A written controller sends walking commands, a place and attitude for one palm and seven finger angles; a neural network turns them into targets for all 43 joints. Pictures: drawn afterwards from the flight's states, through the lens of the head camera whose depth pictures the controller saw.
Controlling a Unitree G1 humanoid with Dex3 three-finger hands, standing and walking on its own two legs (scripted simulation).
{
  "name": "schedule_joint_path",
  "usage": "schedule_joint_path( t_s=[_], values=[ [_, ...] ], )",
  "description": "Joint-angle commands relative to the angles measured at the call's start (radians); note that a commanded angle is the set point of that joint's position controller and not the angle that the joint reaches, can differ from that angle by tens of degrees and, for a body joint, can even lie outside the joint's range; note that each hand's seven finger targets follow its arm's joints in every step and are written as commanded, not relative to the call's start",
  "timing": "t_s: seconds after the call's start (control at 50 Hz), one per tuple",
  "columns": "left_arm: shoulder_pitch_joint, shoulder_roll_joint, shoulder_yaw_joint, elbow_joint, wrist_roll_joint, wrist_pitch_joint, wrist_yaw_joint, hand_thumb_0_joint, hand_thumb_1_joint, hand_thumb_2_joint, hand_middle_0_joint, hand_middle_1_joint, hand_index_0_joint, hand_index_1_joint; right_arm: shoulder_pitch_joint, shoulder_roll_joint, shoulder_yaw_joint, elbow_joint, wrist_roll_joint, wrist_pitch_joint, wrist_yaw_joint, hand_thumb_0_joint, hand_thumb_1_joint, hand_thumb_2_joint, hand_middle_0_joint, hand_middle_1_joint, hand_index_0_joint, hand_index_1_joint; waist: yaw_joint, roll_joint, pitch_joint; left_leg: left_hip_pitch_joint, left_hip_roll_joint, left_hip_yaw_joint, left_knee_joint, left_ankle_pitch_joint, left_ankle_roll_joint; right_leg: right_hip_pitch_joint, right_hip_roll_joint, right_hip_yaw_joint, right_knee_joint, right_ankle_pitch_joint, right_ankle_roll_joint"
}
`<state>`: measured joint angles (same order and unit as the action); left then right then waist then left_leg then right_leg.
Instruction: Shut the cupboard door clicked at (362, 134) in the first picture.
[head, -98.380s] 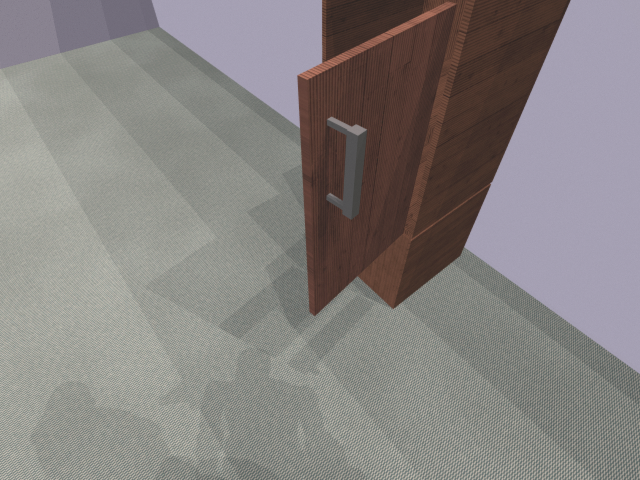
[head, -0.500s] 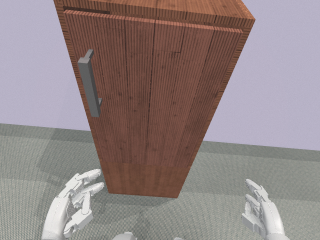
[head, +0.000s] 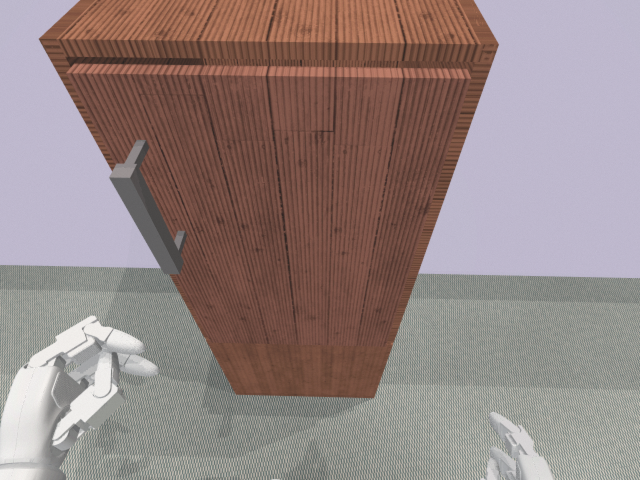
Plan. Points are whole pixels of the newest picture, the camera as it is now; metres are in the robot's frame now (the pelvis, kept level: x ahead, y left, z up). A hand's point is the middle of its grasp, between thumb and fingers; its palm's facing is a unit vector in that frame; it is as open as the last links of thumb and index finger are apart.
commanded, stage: raise the hand and make a fist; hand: left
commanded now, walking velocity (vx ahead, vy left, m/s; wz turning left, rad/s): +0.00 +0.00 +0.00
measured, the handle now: (157, 212) +0.38 +0.22 +0.14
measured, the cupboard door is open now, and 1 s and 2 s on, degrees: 0 0 0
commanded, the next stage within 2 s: bring the fist close to the handle in 0.98 s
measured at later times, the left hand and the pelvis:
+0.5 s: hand (92, 369) +0.20 +0.23 +0.11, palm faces +0.02 -1.00 -0.05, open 3.1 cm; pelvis -0.01 +0.05 +0.02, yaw +1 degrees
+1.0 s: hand (67, 348) +0.21 +0.24 +0.15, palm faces +0.10 -0.99 -0.06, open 3.1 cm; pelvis -0.02 +0.04 +0.03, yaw +1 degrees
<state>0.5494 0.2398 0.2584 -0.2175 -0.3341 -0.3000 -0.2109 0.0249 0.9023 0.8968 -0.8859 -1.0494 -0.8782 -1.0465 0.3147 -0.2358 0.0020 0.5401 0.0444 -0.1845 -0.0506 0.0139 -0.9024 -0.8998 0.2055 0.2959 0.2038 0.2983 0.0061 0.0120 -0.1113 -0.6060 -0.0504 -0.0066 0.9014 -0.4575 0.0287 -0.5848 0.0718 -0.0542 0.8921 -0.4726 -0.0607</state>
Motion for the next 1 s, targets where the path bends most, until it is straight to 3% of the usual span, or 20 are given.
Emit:
schedule_joint_path(
  t_s=[0.0, 0.02, 0.06, 0.1, 0.12, 0.2, 0.24, 0.3, 0.34, 0.42, 0.48, 0.5, 0.56, 0.62, 0.68, 0.72, 0.8, 0.88, 0.92, 0.98],
  values=[
    [-0.028, 0.031, -0.087, -0.106, -0.011, -0.103, -0.075, 0.000, 0.900, 0.900, -1.062, -1.240, -1.062, -1.240, -0.100, -0.127, -0.039, -0.163, 0.002, -0.085, -0.007, 0.000, -0.900, -0.900, 0.200, 0.300, 0.200, 0.300, -0.031, -0.072, -0.038, 0.019, 0.033, -0.060, -0.055, 0.286, 0.001, 0.065, -0.091, 0.120, -0.146, 0.446, 0.102],
    [-0.026, 0.042, -0.086, -0.087, -0.015, -0.090, -0.091, 0.000, 0.900, 0.900, -1.080, -1.260, -1.080, -1.260, -0.087, -0.138, -0.045, -0.167, 0.007, -0.089, -0.013, 0.000, -0.900, -0.900, 0.200, 0.300, 0.200, 0.300, -0.031, -0.089, -0.057, 0.024, 0.031, -0.059, -0.059, 0.270, 0.003, 0.069, -0.093, 0.122, -0.164, 0.405, 0.103],
    [-0.035, 0.107, -0.036, -0.124, -0.016, -0.060, -0.100, 0.000, 0.900, 0.900, -1.117, -1.300, -1.117, -1.300, -0.073, -0.147, -0.051, -0.182, 0.012, -0.095, -0.022, 0.000, -0.900, -0.900, 0.200, 0.300, 0.200, 0.300, -0.006, -0.071, -0.162, 0.052, 0.025, -0.054, -0.069, 0.291, 0.007, 0.133, -0.103, 0.136, -0.177, 0.416, 0.103],
    [-0.080, 0.189, 0.030, -0.197, 0.003, -0.041, -0.062, 0.000, 0.900, 0.900, -1.153, -1.340, -1.153, -1.340, -0.082, -0.143, -0.050, -0.181, 0.009, -0.094, -0.029, 0.000, -0.900, -0.900, 0.200, 0.300, 0.200, 0.300, 0.018, -0.020, -0.227, 0.095, 0.029, -0.052, -0.093, 0.318, 0.008, 0.176, -0.095, 0.120, -0.171, 0.401, 0.083],
    [-0.107, 0.184, 0.030, -0.250, 0.009, -0.042, -0.038, 0.000, 0.900, 0.900, -1.172, -1.360, -1.172, -1.360, -0.092, -0.131, -0.042, -0.192, 0.005, -0.094, -0.028, 0.000, -0.900, -0.900, 0.200, 0.300, 0.200, 0.300, 0.030, 0.024, -0.243, 0.126, 0.028, -0.052, -0.123, 0.334, 0.007, 0.186, -0.084, 0.086, -0.159, 0.386, 0.060],
    [-0.158, 0.180, 0.042, -0.350, 0.018, -0.071, 0.065, 0.000, 0.900, 0.900, -1.245, -1.440, -1.245, -1.440, -0.104, -0.119, -0.026, -0.187, -0.005, -0.092, -0.022, 0.000, -0.900, -0.900, 0.200, 0.300, 0.200, 0.300, 0.040, 0.103, -0.211, 0.217, 0.047, -0.077, -0.168, 0.407, -0.012, 0.141, -0.043, 0.012, -0.132, 0.346, 0.022],
    [-0.153, 0.122, -0.011, -0.302, 0.022, -0.056, 0.076, 0.000, 0.900, 0.900, -1.282, -1.480, -1.282, -1.480, -0.105, -0.117, -0.017, -0.182, -0.003, -0.090, -0.013, 0.000, -0.900, -0.900, 0.200, 0.300, 0.200, 0.300, 0.022, 0.108, -0.134, 0.228, 0.060, -0.096, -0.188, 0.411, -0.029, 0.096, -0.037, -0.009, -0.142, 0.316, 0.022],
    [-0.144, 0.085, -0.064, -0.180, 0.034, 0.034, 0.048, 0.000, 0.900, 0.900, -1.300, -1.500, -1.300, -1.500, -0.107, -0.137, -0.015, -0.175, 0.005, -0.078, -0.009, 0.000, -0.900, -0.900, 0.200, 0.300, 0.200, 0.300, 0.001, 0.028, -0.052, 0.203, 0.072, -0.115, -0.219, 0.346, -0.026, 0.088, -0.035, -0.016, -0.178, 0.280, 0.028],
    [-0.179, 0.090, -0.091, -0.163, 0.043, 0.111, 0.019, 0.000, 0.900, 0.900, -1.300, -1.500, -1.300, -1.500, -0.106, -0.143, -0.011, -0.180, 0.015, -0.071, -0.013, 0.000, -0.900, -0.900, 0.200, 0.300, 0.200, 0.300, 0.001, 0.023, -0.026, 0.199, 0.075, -0.127, -0.253, 0.287, -0.029, 0.108, -0.041, -0.014, -0.204, 0.255, 0.029],
    [-0.311, 0.169, -0.032, -0.230, 0.051, 0.207, 0.014, 0.000, 0.900, 0.900, -1.300, -1.500, -1.300, -1.500, -0.134, -0.142, 0.004, -0.197, 0.015, -0.066, -0.030, 0.000, -0.900, -0.900, 0.200, 0.300, 0.200, 0.300, 0.016, 0.012, -0.064, 0.237, 0.070, -0.130, -0.293, 0.256, -0.021, 0.170, -0.047, -0.008, -0.240, 0.243, 0.025],
    [-0.429, 0.197, 0.014, -0.328, 0.048, 0.183, 0.047, 0.000, 0.900, 0.900, -1.300, -1.500, -1.300, -1.500, -0.151, -0.124, 0.018, -0.189, 0.006, -0.079, -0.033, 0.000, -0.900, -0.900, 0.200, 0.300, 0.200, 0.300, 0.024, 0.077, -0.100, 0.314, 0.078, -0.152, -0.323, 0.283, -0.044, 0.177, -0.042, -0.016, -0.240, 0.242, 0.020],
    [-0.449, 0.233, 0.046, -0.344, 0.047, 0.169, 0.062, 0.000, 0.900, 0.900, -1.300, -1.500, -1.300, -1.500, -0.151, -0.130, 0.018, -0.180, 0.002, -0.082, -0.033, 0.000, -0.900, -0.900, 0.200, 0.300, 0.200, 0.300, 0.028, 0.076, -0.116, 0.327, 0.078, -0.149, -0.323, 0.287, -0.043, 0.186, -0.040, -0.012, -0.246, 0.243, 0.020],
    [-0.465, 0.171, 0.010, -0.289, 0.033, 0.151, 0.060, 0.000, 0.900, 0.900, -1.300, -1.500, -1.300, -1.500, -0.158, -0.119, 0.027, -0.154, 0.006, -0.095, -0.027, 0.000, -0.900, -0.900, 0.200, 0.300, 0.200, 0.300, 0.021, 0.099, -0.071, 0.342, 0.077, -0.153, -0.346, 0.278, -0.055, 0.186, -0.036, -0.018, -0.265, 0.240, 0.017],
    [-0.355, 0.096, -0.058, -0.150, 0.038, 0.210, 0.018, 0.000, 0.900, 0.900, -1.300, -1.500, -1.300, -1.500, -0.149, -0.131, 0.018, -0.139, 0.015, -0.094, -0.024, 0.000, -0.900, -0.900, 0.200, 0.300, 0.200, 0.300, 0.017, 0.053, -0.007, 0.315, 0.078, -0.154, -0.358, 0.267, -0.052, 0.184, -0.041, -0.022, -0.284, 0.251, 0.020],
    [-0.323, 0.103, -0.073, -0.140, 0.048, 0.292, -0.013, 0.000, 0.900, 0.900, -1.300, -1.500, -1.300, -1.500, -0.152, -0.140, 0.011, -0.151, 0.023, -0.081, -0.023, 0.000, -0.900, -0.900, 0.200, 0.300, 0.200, 0.300, 0.027, 0.043, -0.003, 0.307, 0.074, -0.143, -0.370, 0.255, -0.047, 0.210, -0.047, -0.016, -0.301, 0.261, 0.021],
    [-0.335, 0.136, -0.042, -0.179, 0.052, 0.319, -0.010, 0.000, 0.900, 0.900, -1.300, -1.500, -1.300, -1.500, -0.167, -0.141, 0.009, -0.166, 0.019, -0.076, -0.027, 0.000, -0.900, -0.900, 0.200, 0.300, 0.200, 0.300, 0.034, 0.017, -0.027, 0.306, 0.065, -0.123, -0.365, 0.277, -0.033, 0.240, -0.051, -0.010, -0.315, 0.277, 0.022],
    [-0.450, 0.219, 0.057, -0.319, 0.049, 0.238, 0.056, 0.000, 0.900, 0.900, -1.300, -1.500, -1.300, -1.500, -0.176, -0.133, 0.013, -0.165, -0.001, -0.082, -0.033, 0.000, -0.900, -0.900, 0.200, 0.300, 0.200, 0.300, 0.037, 0.007, -0.074, 0.332, 0.064, -0.121, -0.362, 0.283, -0.032, 0.246, -0.041, -0.008, -0.310, 0.251, 0.023],
    [-0.437, 0.158, 0.012, -0.315, 0.048, 0.127, 0.083, 0.000, 0.900, 0.900, -1.300, -1.500, -1.300, -1.500, -0.164, -0.119, 0.016, -0.136, -0.005, -0.103, -0.022, 0.000, -0.900, -0.900, 0.200, 0.300, 0.200, 0.300, 0.023, 0.118, -0.072, 0.365, 0.061, -0.119, -0.352, 0.296, -0.046, 0.218, -0.040, -0.006, -0.302, 0.253, 0.017],
    [-0.389, 0.123, -0.028, -0.246, 0.053, 0.133, 0.066, 0.000, 0.900, 0.900, -1.300, -1.500, -1.300, -1.500, -0.157, -0.127, 0.012, -0.124, -0.003, -0.104, -0.018, 0.000, -0.900, -0.900, 0.200, 0.300, 0.200, 0.300, 0.010, 0.094, -0.047, 0.345, 0.061, -0.114, -0.342, 0.291, -0.036, 0.211, -0.044, -0.006, -0.307, 0.261, 0.020],
    [-0.327, 0.102, -0.069, -0.152, 0.053, 0.200, 0.020, 0.000, 0.900, 0.900, -1.300, -1.500, -1.300, -1.500, -0.153, -0.140, 0.007, -0.127, 0.009, -0.096, -0.020, 0.000, -0.900, -0.900, 0.200, 0.300, 0.200, 0.300, 0.009, 0.052, 0.004, 0.295, 0.055, -0.105, -0.344, 0.236, -0.021, 0.216, -0.049, 0.001, -0.326, 0.245, 0.022]
  ],
)
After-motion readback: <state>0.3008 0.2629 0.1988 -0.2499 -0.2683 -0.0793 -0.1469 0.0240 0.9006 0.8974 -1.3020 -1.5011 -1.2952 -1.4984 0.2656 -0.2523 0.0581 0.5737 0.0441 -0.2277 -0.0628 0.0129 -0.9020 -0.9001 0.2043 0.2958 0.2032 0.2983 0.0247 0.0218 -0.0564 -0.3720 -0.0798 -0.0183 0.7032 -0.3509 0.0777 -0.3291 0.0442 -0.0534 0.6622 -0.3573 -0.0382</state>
